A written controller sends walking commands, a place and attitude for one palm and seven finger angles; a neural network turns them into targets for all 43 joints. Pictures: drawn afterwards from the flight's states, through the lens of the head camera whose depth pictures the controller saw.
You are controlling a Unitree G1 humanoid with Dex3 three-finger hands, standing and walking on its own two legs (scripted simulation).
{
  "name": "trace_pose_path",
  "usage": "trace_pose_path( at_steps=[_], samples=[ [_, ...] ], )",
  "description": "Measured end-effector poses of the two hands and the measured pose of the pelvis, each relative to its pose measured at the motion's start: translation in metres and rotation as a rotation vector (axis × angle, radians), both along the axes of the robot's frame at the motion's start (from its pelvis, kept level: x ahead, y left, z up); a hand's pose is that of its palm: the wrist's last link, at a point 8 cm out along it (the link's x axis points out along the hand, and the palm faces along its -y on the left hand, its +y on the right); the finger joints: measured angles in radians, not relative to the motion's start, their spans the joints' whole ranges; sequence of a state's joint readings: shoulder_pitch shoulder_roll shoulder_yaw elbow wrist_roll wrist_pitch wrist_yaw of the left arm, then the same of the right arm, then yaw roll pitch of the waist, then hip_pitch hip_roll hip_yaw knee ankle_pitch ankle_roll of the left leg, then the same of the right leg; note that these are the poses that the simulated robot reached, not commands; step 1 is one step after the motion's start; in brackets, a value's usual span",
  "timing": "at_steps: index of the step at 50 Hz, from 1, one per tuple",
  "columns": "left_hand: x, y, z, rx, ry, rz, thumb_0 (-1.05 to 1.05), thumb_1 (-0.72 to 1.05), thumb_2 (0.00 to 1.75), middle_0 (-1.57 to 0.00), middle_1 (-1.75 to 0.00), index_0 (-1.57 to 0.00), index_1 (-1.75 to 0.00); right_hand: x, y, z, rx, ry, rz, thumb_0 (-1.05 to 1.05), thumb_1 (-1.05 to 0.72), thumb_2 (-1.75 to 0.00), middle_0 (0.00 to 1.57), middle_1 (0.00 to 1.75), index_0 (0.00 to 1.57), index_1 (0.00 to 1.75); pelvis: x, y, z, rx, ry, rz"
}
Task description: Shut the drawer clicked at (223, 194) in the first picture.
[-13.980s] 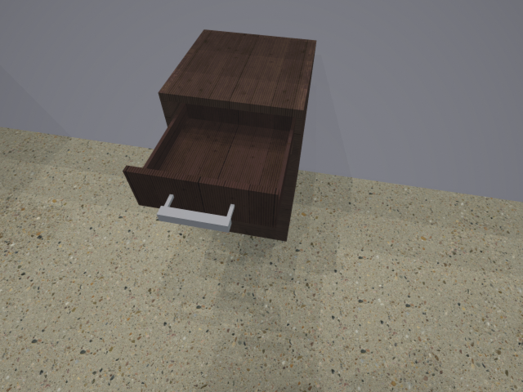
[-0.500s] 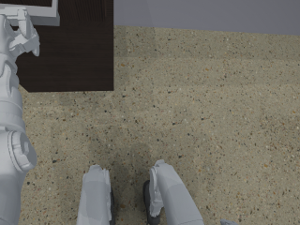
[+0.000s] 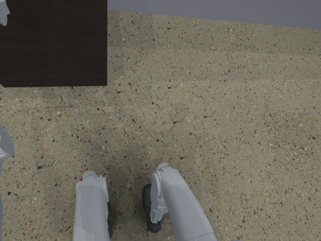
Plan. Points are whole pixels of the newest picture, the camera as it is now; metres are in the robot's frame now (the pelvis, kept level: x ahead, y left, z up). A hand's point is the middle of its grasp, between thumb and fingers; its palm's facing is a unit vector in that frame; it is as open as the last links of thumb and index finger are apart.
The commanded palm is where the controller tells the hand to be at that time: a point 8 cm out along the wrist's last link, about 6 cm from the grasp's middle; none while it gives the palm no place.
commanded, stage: pull the fist back off the drawer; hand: left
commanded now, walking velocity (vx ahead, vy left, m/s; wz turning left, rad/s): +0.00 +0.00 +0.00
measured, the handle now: out of the picture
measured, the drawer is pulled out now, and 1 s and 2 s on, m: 0.00 0.00 0.00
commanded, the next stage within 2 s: draw the hand back to the body in 0.78 s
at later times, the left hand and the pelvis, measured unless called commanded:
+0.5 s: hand out of the picture +0.58 +0.26 +0.05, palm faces +0.02 -1.00 -0.05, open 3.1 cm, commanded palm +0.59 +0.24 +0.06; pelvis -0.01 +0.01 +0.00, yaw -1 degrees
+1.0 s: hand out of the picture +0.55 +0.25 +0.07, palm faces +0.03 -1.00 -0.08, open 3.2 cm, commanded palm +0.51 +0.26 +0.09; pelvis +0.04 +0.01 +0.04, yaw +1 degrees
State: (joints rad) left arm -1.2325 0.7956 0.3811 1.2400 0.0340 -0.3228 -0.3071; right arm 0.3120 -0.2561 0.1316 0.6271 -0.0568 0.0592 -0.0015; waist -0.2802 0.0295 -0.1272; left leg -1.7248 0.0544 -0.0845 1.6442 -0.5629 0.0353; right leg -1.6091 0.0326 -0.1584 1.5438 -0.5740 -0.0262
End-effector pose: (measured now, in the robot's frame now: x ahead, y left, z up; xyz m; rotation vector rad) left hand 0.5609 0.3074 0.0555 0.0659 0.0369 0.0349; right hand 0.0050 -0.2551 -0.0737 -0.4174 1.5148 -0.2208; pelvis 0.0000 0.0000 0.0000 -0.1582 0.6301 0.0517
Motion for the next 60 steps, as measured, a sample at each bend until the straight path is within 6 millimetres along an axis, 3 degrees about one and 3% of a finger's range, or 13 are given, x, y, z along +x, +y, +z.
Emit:
trace_pose_path(
  at_steps=[20,30,40,48,53,60],
  samples=[
    [0.002,0.005,0.0,-0.012,0.014,-0.017,0.02,0.65,0.91,-1.4,-1.6,-1.4,-1.6,-0.03,0.017,0.008,-0.018,0.0,-0.02,0.01,-0.91,-0.89,0.2,0.3,0.21,0.3,-0.014,0.011,-0.002,-0.021,-0.002,-0.007],
    [-0.003,-0.002,-0.003,-0.032,0.016,-0.007,0.0,0.74,0.89,-1.4,-1.6,-1.4,-1.6,-0.021,0.024,0.011,0.026,0.007,-0.038,0.01,-0.91,-0.89,0.2,0.3,0.21,0.3,-0.003,0.014,0.008,-0.01,-0.002,-0.014],
    [-0.014,-0.01,-0.005,-0.025,0.035,0.006,0.01,0.86,0.9,-1.4,-1.6,-1.4,-1.6,0.023,0.018,0.012,0.072,-0.044,-0.025,0.01,-0.91,-0.89,0.2,0.3,0.21,0.3,0.018,0.012,0.024,0.013,-0.009,-0.018],
    [-0.021,-0.009,0.01,-0.008,-0.018,0.007,0.01,0.89,0.9,-1.39,-1.6,-1.4,-1.6,0.063,0.007,0.013,0.086,-0.092,-0.002,0.01,-0.91,-0.89,0.2,0.3,0.2,0.3,0.032,0.007,0.034,0.028,-0.018,-0.012],
    [-0.059,-0.011,0.036,0.036,0.006,-0.036,0.01,0.9,0.9,-1.39,-1.6,-1.39,-1.6,0.095,0.011,0.03,0.143,-0.159,-0.017,0.01,-0.91,-0.89,0.2,0.3,0.2,0.3,0.042,0.007,0.061,0.048,-0.056,-0.009],
    [-0.129,-0.006,0.091,-0.019,0.027,0.034,0.02,0.89,0.9,-1.39,-1.59,-1.4,-1.6,0.16,0.02,0.076,0.196,-0.346,0.07,0.01,-0.91,-0.89,0.2,0.3,0.2,0.3,0.059,0.003,0.108,0.08,-0.155,0.021]
  ],
)
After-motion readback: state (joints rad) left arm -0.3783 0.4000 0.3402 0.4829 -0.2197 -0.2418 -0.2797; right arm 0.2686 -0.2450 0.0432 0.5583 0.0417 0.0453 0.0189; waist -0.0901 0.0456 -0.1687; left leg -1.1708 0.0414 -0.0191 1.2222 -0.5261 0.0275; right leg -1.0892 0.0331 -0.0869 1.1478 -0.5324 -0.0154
